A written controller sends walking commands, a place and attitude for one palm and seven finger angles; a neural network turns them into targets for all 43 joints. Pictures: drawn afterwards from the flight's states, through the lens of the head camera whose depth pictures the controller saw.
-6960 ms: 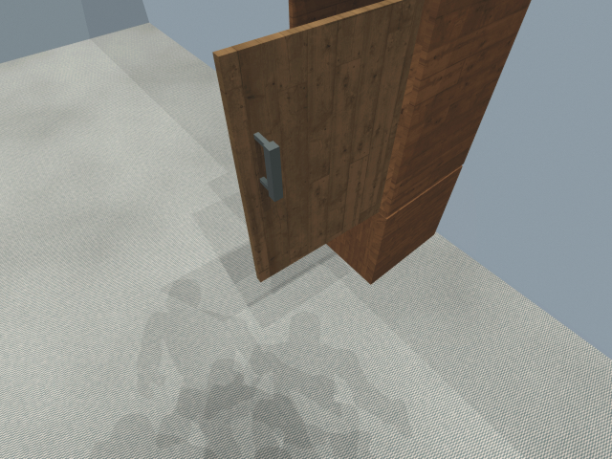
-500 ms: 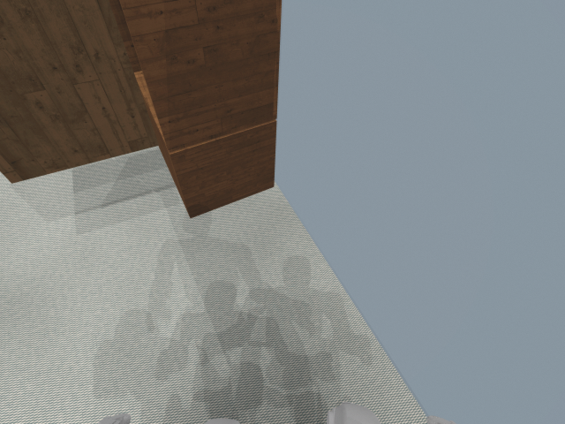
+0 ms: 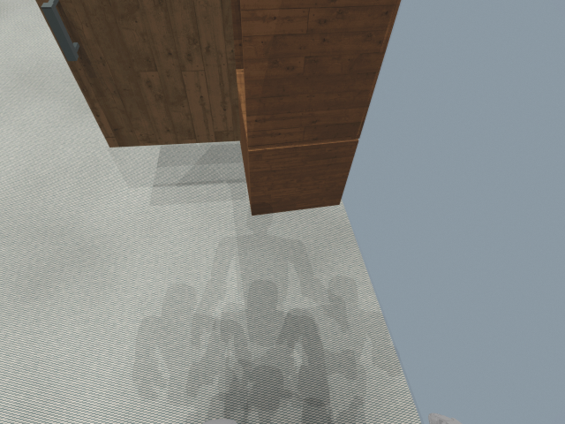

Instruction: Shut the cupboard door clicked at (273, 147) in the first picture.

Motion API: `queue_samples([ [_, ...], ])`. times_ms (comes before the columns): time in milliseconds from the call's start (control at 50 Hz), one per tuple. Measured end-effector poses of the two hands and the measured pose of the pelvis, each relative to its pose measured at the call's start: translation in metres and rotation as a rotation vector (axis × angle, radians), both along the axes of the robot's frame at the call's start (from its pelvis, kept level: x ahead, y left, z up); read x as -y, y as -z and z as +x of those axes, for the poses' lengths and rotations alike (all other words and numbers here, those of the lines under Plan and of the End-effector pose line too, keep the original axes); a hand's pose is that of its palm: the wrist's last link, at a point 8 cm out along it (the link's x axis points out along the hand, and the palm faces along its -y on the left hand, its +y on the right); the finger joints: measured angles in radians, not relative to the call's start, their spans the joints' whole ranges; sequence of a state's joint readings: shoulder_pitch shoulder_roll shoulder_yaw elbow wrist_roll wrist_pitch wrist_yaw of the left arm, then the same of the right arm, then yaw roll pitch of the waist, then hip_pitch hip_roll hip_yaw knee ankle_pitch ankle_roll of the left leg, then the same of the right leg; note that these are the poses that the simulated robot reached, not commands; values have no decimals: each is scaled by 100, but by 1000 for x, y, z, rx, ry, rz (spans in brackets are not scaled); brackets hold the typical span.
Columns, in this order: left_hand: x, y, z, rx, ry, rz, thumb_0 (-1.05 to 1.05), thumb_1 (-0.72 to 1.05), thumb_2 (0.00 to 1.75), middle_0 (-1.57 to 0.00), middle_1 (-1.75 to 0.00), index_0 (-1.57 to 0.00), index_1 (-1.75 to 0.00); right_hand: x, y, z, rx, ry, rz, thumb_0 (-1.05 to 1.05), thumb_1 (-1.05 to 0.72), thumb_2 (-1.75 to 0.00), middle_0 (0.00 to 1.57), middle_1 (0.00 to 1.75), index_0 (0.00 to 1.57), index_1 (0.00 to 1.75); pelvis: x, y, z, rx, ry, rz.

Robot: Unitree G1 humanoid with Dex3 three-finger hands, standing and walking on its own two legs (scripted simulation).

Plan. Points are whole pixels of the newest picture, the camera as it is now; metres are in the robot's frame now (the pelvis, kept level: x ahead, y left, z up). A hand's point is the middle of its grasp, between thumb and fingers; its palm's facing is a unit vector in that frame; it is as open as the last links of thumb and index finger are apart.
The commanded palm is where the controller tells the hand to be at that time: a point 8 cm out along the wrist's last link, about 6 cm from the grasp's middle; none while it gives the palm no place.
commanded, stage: turn to face it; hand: left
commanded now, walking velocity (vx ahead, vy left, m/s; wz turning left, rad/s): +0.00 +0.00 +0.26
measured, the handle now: (63, 29) +0.86 +0.57 +0.05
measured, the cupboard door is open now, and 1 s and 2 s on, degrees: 87 87 87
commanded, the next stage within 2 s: take the last steps up to it in 0.18 s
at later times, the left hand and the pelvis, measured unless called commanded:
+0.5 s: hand out of the picture +0.06 +0.19 -0.15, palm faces +0.19 -0.95 -0.23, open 7.4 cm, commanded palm none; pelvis +0.03 -0.01 +0.01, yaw +9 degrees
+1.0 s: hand (83, 415) +0.13 +0.31 -0.15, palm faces +0.28 -0.93 -0.22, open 7.4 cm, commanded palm none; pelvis +0.14 +0.11 +0.01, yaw +13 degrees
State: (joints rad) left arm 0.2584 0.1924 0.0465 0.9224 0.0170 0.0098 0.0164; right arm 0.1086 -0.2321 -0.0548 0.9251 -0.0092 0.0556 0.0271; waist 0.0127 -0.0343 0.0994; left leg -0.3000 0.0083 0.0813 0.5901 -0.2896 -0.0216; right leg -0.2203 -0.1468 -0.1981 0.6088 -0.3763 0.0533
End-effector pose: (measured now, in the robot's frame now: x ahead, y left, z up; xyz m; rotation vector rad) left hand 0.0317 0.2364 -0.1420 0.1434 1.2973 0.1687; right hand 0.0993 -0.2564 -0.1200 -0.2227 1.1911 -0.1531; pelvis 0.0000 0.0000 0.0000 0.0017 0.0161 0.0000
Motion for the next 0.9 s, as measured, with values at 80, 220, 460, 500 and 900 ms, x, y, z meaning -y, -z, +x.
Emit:
queue_samples([
  [80, -21, 8, -18, -80, -52, 10, 1, 90, 90, -21, -30, -20, -30, -19, -6, 19, 39, -53, -21, 0, -91, -90, 20, 30, 20, 30, -8, 1, 2, 3, -17, -3],
  [220, -34, -9, -7, -44, -87, 29, 1, 91, 90, -20, -30, -20, -30, -36, -12, 15, 0, -84, -7, 0, -91, -90, 20, 30, 20, 30, -10, -13, 6, 1, -56, -26],
  [460, 0, -22, 20, 99, -111, 48, 1, 90, 90, -20, -30, -20, -30, -11, 19, -15, -141, -74, 60, 0, -91, -90, 20, 30, 20, 30, 11, -6, 19, 15, -134, 1],
  [500, 5, -25, 11, 83, -136, 37, 1, 90, 90, -20, -30, -20, -30, -8, 16, -10, -158, -81, 56, 0, -91, -90, 20, 30, 20, 30, 8, -10, 26, 17, -149, 2],
  [900, -92, -1, -8, -182, -300, -17, 1, 91, 90, -20, -30, -20, -30, -140, 5, 138, -2, -248, 29, 0, -91, -90, 20, 30, 20, 30, -95, -3, 112, 4, -224, 13],
])
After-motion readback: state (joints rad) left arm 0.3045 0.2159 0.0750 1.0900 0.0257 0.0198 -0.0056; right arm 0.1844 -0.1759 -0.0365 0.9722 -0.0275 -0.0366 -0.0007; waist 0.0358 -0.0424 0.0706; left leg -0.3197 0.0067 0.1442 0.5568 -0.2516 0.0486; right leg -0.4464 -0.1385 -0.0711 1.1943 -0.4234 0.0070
